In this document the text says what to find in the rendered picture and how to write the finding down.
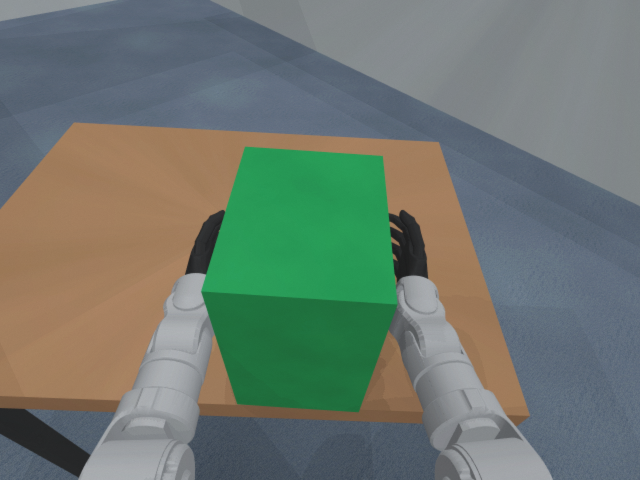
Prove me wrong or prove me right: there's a robot left hand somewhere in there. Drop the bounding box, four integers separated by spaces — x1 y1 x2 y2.
185 210 225 275

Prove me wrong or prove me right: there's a left robot forearm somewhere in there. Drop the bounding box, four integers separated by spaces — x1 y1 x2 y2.
78 273 215 480

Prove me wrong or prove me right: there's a carton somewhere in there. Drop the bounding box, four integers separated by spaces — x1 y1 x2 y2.
201 147 398 412

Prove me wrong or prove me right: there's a left robot upper arm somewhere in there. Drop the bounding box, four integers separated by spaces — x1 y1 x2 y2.
81 439 195 480

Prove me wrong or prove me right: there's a right robot forearm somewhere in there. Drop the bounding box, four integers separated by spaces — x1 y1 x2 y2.
389 276 553 480

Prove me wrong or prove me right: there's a right robot upper arm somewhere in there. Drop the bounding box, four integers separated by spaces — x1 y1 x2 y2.
435 438 551 480

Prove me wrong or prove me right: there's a robot right hand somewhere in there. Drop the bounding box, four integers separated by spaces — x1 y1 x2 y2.
389 210 428 282

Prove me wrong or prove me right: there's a table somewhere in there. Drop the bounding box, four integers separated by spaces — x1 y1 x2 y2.
0 122 530 477

